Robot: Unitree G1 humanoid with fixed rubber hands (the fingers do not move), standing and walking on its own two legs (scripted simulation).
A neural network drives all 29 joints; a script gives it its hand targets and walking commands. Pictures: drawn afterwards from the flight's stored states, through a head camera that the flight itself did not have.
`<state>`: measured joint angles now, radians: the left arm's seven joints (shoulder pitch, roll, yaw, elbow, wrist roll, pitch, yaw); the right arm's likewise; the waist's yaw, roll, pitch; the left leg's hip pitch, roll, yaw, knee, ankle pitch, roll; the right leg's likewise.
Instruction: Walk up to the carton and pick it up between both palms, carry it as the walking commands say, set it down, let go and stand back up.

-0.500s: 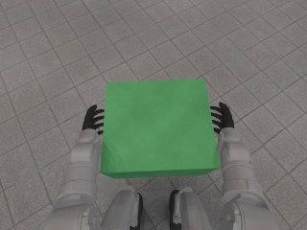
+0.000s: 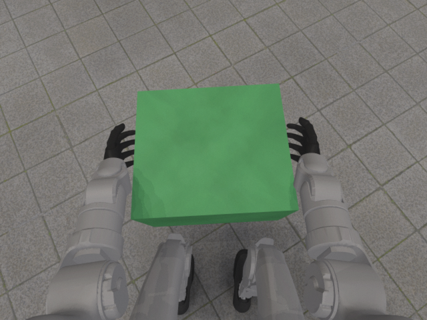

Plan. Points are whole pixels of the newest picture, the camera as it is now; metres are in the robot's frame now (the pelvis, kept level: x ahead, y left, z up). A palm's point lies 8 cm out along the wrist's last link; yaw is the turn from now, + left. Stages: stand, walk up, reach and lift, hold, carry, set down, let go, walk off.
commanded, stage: set down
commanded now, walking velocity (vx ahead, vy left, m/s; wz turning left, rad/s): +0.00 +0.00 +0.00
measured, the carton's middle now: (212, 160) +0.43 +0.03 -0.15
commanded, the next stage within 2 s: none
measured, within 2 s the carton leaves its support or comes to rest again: neither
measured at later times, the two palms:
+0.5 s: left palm (134, 168) +0.41 +0.23 -0.20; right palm (285, 164) +0.45 -0.15 -0.20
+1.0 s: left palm (140, 158) +0.45 +0.23 -0.25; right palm (279, 153) +0.49 -0.14 -0.24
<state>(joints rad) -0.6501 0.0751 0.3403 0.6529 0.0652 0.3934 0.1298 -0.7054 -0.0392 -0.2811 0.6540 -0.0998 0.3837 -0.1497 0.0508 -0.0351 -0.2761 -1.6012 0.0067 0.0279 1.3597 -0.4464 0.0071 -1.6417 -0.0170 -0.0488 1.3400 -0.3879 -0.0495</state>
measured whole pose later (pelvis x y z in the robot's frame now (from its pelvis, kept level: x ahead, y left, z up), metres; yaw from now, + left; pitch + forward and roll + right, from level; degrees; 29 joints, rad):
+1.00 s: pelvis -0.09 +0.01 -0.15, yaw +3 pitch +23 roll +0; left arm -1.42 0.29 0.29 0.79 0.00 0.44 0.20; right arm -1.45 -0.32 -0.31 0.84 0.01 0.39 -0.15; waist 0.02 -0.01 0.52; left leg -1.85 -0.06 0.01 1.88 -0.44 0.01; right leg -1.86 0.05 0.01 1.86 -0.41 0.01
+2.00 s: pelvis -0.03 +0.01 -0.24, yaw +4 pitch +30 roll +1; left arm -1.37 0.36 0.06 0.93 -0.30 0.24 0.23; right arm -1.44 -0.44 0.00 1.00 0.32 0.21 -0.19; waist 0.02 0.01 0.53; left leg -2.18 -0.06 0.04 2.25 -0.60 0.01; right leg -2.19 0.04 -0.01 2.24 -0.57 0.00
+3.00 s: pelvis -0.03 +0.00 -0.26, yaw +4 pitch +28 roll +1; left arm -1.44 0.35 0.13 1.15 -0.24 0.13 0.12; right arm -1.52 -0.45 0.06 1.25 0.31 0.11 -0.11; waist 0.03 0.00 0.52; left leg -2.18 -0.06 0.02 2.32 -0.63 0.00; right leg -2.21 0.04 -0.03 2.31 -0.59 -0.03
